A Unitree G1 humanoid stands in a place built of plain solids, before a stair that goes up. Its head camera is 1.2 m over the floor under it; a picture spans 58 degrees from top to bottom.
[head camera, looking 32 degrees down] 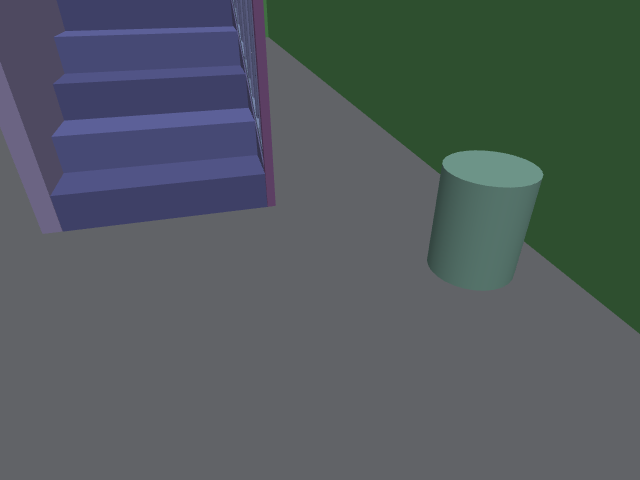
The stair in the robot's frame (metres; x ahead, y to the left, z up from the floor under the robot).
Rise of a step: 0.21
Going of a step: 0.31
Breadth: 1.11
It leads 15 degrees to the left of straight ahead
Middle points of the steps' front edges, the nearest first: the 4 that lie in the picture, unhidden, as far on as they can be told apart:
2.15 0.85 0.21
2.45 0.93 0.43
2.75 1.01 0.64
3.04 1.09 0.85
